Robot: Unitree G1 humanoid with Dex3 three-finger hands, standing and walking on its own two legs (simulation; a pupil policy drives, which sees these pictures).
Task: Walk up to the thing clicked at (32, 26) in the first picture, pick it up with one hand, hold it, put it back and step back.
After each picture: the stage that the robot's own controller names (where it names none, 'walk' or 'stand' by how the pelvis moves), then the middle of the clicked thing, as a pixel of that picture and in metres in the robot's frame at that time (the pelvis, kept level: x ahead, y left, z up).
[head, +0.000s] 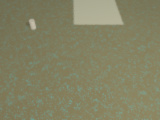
stand; (32, 24) +1.67 +0.55 -0.72
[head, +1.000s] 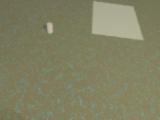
walk; (49, 28) +1.58 +0.25 -0.70
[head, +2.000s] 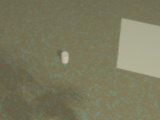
walk; (65, 57) +1.01 +0.09 -0.71
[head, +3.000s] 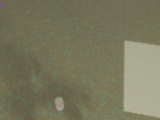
walk; (59, 103) +0.56 +0.14 -0.71
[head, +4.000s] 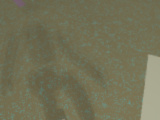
stand; out of the picture +0.34 +0.16 -0.70
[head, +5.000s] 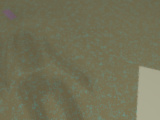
stand; out of the picture +0.29 +0.14 -0.72
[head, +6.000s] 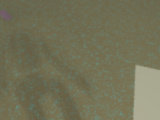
stand; out of the picture +0.29 +0.15 -0.73
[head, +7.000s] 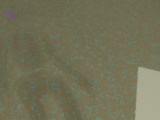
stand; out of the picture +0.29 +0.14 -0.73
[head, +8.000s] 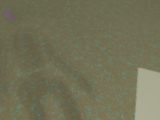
stand; out of the picture +0.29 +0.14 -0.73
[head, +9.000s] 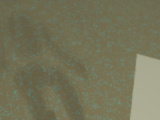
go down; out of the picture +0.31 +0.14 -0.71
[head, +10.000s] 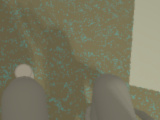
go down; (25, 74) +0.37 +0.19 -0.29
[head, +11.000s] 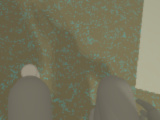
close in; (31, 74) +0.37 +0.19 -0.29
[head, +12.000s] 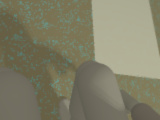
close in; out of the picture +0.35 +0.23 -0.22
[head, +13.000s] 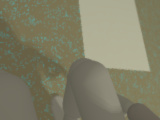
close; out of the picture +0.35 +0.23 -0.22
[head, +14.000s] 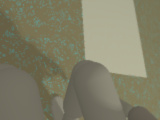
lift; out of the picture +0.33 +0.22 -0.22
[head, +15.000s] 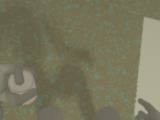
lift; (24, 88) +0.31 +0.18 -0.01
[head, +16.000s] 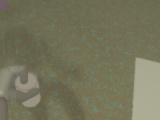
hold; (28, 90) +0.32 +0.17 +0.01
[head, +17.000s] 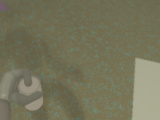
hold; (31, 94) +0.31 +0.17 -0.01
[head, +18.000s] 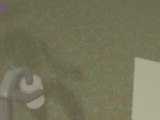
hold; (33, 92) +0.31 +0.16 -0.01
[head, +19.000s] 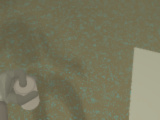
crouch; (27, 93) +0.31 +0.18 -0.04
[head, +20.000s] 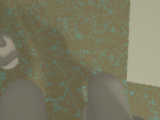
lower; (5, 53) +0.42 +0.21 -0.12
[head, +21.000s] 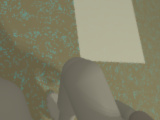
lower; out of the picture +0.41 +0.25 -0.23
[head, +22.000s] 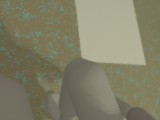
lower; out of the picture +0.40 +0.26 -0.22
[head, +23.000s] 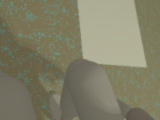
lower; out of the picture +0.38 +0.25 -0.23
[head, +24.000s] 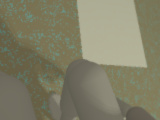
lower; out of the picture +0.37 +0.24 -0.23
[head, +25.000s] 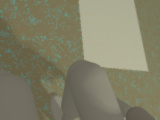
open; out of the picture +0.35 +0.22 -0.23
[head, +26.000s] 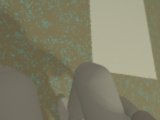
stand; out of the picture +0.34 +0.21 -0.23
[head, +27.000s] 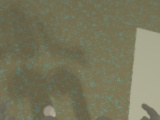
stand; (49, 112) +0.32 +0.15 -0.57
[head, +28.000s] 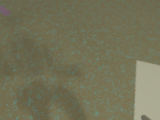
stand; out of the picture +0.30 +0.14 -0.66
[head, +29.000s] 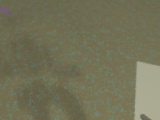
stand; out of the picture +0.30 +0.14 -0.67
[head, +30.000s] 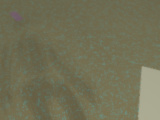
stand; out of the picture +0.33 +0.13 -0.72
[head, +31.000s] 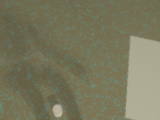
walk; (57, 110) +0.38 +0.12 -0.70
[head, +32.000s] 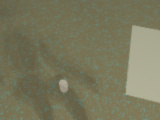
walk; (63, 85) +0.62 +0.14 -0.70
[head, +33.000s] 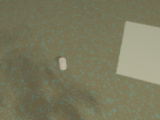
stand; (62, 63) +0.95 +0.15 -0.70
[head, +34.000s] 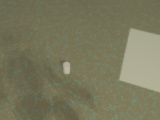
stand; (66, 68) +0.94 +0.10 -0.72
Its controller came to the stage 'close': yes
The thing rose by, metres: 0.70
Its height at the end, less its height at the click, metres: +0.00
